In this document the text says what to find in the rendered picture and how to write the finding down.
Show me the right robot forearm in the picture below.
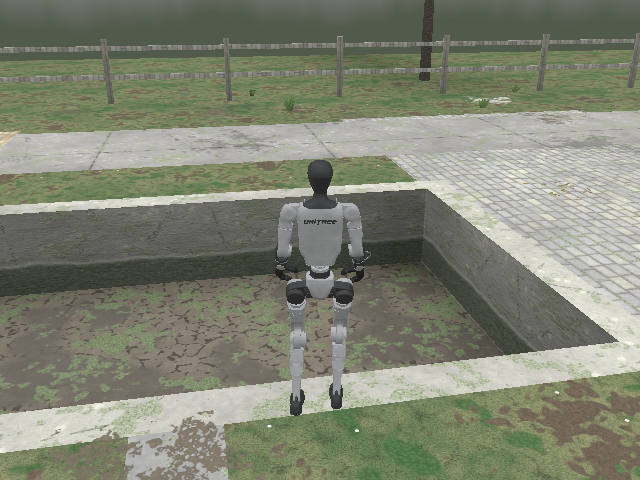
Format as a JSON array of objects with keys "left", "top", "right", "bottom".
[{"left": 352, "top": 243, "right": 365, "bottom": 271}]

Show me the right robot hand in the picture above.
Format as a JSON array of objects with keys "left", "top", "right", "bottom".
[{"left": 341, "top": 264, "right": 364, "bottom": 283}]

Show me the left robot forearm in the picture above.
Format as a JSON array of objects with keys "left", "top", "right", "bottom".
[{"left": 275, "top": 243, "right": 289, "bottom": 270}]

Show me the robot left upper arm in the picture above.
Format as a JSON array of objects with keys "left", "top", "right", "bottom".
[{"left": 277, "top": 203, "right": 299, "bottom": 258}]

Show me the left robot hand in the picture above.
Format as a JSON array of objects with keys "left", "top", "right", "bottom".
[{"left": 275, "top": 264, "right": 298, "bottom": 281}]

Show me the humanoid robot torso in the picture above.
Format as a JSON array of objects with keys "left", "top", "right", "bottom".
[{"left": 296, "top": 198, "right": 344, "bottom": 300}]

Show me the robot right upper arm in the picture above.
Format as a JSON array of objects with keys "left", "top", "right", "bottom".
[{"left": 341, "top": 203, "right": 364, "bottom": 257}]

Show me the robot right shin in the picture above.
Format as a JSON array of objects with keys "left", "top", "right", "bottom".
[{"left": 331, "top": 327, "right": 347, "bottom": 395}]

